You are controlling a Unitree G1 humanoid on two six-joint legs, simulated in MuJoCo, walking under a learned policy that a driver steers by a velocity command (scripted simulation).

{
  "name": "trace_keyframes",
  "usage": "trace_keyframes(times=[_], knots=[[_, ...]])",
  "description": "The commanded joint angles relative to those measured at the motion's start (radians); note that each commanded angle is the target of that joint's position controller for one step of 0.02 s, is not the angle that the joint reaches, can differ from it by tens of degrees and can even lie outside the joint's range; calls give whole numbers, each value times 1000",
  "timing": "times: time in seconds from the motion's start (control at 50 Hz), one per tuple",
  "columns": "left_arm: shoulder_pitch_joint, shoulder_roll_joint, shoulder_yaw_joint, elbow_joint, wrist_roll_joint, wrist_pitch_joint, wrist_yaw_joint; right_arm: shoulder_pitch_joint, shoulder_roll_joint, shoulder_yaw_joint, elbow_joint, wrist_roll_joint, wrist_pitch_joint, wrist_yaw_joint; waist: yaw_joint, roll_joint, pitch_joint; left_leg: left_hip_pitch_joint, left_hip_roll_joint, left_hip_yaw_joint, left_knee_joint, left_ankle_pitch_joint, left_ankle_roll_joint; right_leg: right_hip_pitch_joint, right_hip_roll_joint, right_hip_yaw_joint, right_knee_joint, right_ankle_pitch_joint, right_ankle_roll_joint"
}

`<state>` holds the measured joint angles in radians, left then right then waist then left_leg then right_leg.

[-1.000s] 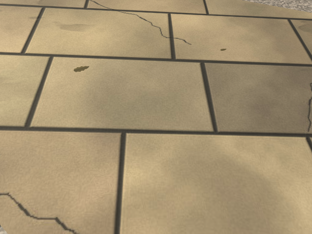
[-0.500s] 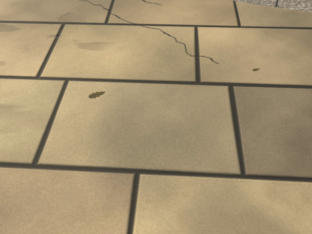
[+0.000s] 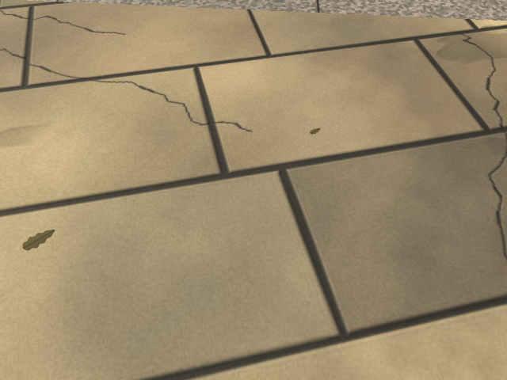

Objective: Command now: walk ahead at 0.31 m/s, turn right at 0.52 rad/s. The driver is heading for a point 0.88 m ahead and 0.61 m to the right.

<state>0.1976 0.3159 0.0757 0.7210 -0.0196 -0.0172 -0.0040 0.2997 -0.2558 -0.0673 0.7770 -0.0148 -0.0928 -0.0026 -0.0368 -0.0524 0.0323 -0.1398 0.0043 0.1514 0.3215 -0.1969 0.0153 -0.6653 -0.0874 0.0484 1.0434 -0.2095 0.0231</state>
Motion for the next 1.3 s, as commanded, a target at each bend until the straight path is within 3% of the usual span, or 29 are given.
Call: trace_keyframes(times=[0.02, 0.12, 0.18, 0.2, 0.22, 0.24, 0.26, 0.3, 0.38, 0.48, 0.6, 0.66, 0.68, 0.7, 0.72, 0.74, 0.8, 0.86, 0.92, 1.02, 1.06, 1.08, 1.1, 1.12, 1.14, 1.18, 1.2, 1.22, 1.3], knots=[[4, -4, -5, -68, 11, -4, -16, -127, -160, -40, -80, 3, -7, -22, 41, 135, -8, -39, 226, -24, -112, 514, 145, 76, -9, -30, -197, 166, 8], [-71, 39, 17, -124, 14, 5, -54, -114, -201, -59, -59, 42, 23, -34, 27, 148, -45, 76, 276, 4, 0, 541, 113, 147, 24, -70, -381, 162, -44], [94, 115, 63, -98, 20, 11, -48, -140, -197, -65, -66, 67, 37, -32, 123, 105, -125, 65, 224, 41, 313, 625, 55, 382, 118, -127, -522, 163, -119], [161, 193, 90, -92, 21, 11, -25, -77, -165, -54, -66, 39, 35, -25, 142, -36, -176, -79, 149, 62, 560, 380, -13, 576, 66, -17, -561, 536, -167], [128, 280, 93, -122, 28, 14, -4, 4, -57, -18, -96, -31, 36, -16, 37, -291, -243, -420, -5, 23, 926, -512, -88, 822, -176, 346, -477, 1001, -327], [110, 258, 78, -169, 37, 1, -18, 40, -114, -14, -92, -6, 33, -5, 68, -200, -472, -494, -51, -219, 1095, -556, -91, 895, -298, 634, -596, 724, -474], [73, 200, 66, -178, 29, -6, -27, -65, -175, -29, -100, 31, 38, -3, 99, -61, -393, -548, -16, -252, 1101, -443, -73, 826, -246, 549, -654, 507, -427], [-9, 130, 44, -173, -3, -1, -15, -137, -161, -27, -106, 11, 55, -26, 59, 36, -214, -557, 44, -248, 960, -295, -62, 609, -156, 414, -690, 268, -319], [-58, 138, 47, -189, 30, 13, 10, -118, -137, -25, -99, 1, 78, -37, 10, -29, -182, -399, 21, -232, 768, -213, -69, 404, -78, 319, -716, 329, -281], [-55, 152, 55, -194, 15, 35, 36, -167, -112, -15, -104, 7, 87, -38, 33, -46, -186, -373, -4, -254, 585, -127, -96, 381, -42, 351, -721, 84, -255], [-43, 141, 54, -199, 14, 56, 29, -193, -121, -21, -118, 18, 69, -21, 62, -104, -152, -287, -34, -257, 371, -147, -73, 402, -29, 456, -700, -18, -231], [-57, 131, 50, -203, -3, 67, 31, -116, -133, -35, -96, 18, 57, -8, 14, -100, -145, -114, -25, -235, 92, -13, -27, 368, 23, 458, -632, 2, -179], [-26, 93, 39, -204, -3, 68, 32, -89, -193, -51, -96, 3, 59, -11, 24, 2, -162, 0, 131, -350, 29, 12, 29, 271, 86, 386, -512, -157, -126], [-35, 82, 39, -239, -13, 60, 30, -108, -281, -70, -92, -25, 70, -15, 65, 320, -97, 10, 316, -583, -29, 149, 175, 61, 252, 141, -312, -343, -62], [-21, 161, 64, -223, 12, 45, 27, -147, -228, -61, -123, -40, 66, -16, 48, 315, -99, -36, 411, -672, -37, 250, 261, 35, 213, 123, -48, -397, -11], [5, 192, 79, -195, 9, 46, 21, -195, -178, -45, -145, -29, 66, -25, 68, 229, -102, -49, 374, -577, -7, 287, 238, 47, 186, 124, 72, -337, 7], [40, 115, 61, -154, 4, 74, 22, -227, -132, -28, -154, 9, 75, -37, 66, 169, -70, -21, 254, -369, 28, 321, 167, 13, 161, 76, 203, -215, 54], [-49, 77, 42, -192, -10, 75, 17, -166, -154, -34, -143, -2, 93, -43, 11, 212, -65, 60, 236, -292, 18, 330, 183, -8, 123, 4, 67, -170, 78], [-87, 57, 27, -218, -3, 73, 7, -147, -196, -49, -136, 1, 103, -41, -14, 244, -97, 90, 269, -256, 28, 350, 195, 81, 80, -31, -100, -199, 79], [-55, 81, 36, -220, -4, 82, -10, -159, -233, -64, -127, 29, 101, -21, 0, 266, -108, 51, 308, -212, 64, 360, 179, 264, 84, -102, -358, -161, 25], [16, 80, 45, -194, -2, 84, -13, -171, -218, -61, -117, 49, 98, -20, 48, 235, -115, -3, 285, -159, 154, 305, 119, 411, 114, -129, -576, 0, -31], [56, 113, 59, -184, -1, 82, -4, -114, -180, -53, -93, 42, 93, -16, 55, 143, -131, -106, 243, -94, 266, 188, 47, 558, 98, -63, -661, 141, -69], [93, 237, 87, -199, 1, 76, 12, -110, -111, -29, -125, -12, 90, -10, 36, -171, -150, -390, 125, 4, 578, -263, -60, 754, -160, 288, -665, 533, -169], [77, 262, 83, -217, 39, 54, 5, -214, -120, -28, -174, -15, 86, -21, 83, -254, -168, -550, 12, -123, 787, -497, -96, 677, -313, 489, -673, 616, -379], [74, 211, 69, -211, 47, 33, 0, -254, -168, -42, -175, 4, 86, -27, 109, -136, -167, -554, 33, -199, 884, -460, -91, 653, -268, 425, -692, 531, -382], [46, 152, 53, -181, 4, 20, 12, -220, -176, -52, -149, 10, 82, -26, 69, -53, -133, -584, 67, -218, 817, -274, -66, 637, -149, 337, -732, 32, -270], [33, 135, 43, -180, -8, 20, 16, -221, -181, -55, -150, 8, 80, -23, 66, -73, -103, -588, 68, -217, 776, -202, -65, 610, -128, 348, -771, -154, -257], [29, 130, 36, -184, -2, 19, 20, -224, -173, -54, -151, 10, 73, -16, 62, -99, -82, -572, 53, -209, 759, -146, -65, 576, -110, 363, -806, -249, -256], [47, 116, 26, -165, 18, -6, 29, -227, -141, -40, -130, 17, 38, 4, 69, -100, -64, -506, 35, -185, 531, -20, -66, 572, -89, 312, -846, -202, -240]])
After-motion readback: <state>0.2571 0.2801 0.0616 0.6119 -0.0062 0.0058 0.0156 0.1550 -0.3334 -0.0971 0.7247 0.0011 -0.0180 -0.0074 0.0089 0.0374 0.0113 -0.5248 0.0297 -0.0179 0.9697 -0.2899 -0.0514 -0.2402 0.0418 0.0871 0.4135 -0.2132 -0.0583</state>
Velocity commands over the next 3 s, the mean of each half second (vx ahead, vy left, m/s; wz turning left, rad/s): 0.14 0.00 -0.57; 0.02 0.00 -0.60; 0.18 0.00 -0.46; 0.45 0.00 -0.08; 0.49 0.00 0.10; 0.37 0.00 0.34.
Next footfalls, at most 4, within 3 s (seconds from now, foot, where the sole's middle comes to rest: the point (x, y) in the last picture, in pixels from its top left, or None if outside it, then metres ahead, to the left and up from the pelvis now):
0.20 right None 0.24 -0.13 -0.78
0.68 left None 0.28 0.08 -0.78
1.08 right None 0.12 -0.14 -0.78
1.58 left None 0.37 -0.06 -0.78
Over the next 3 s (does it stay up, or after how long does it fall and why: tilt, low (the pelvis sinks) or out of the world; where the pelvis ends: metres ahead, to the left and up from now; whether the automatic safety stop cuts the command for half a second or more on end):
stays up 0.76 -0.61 -0.01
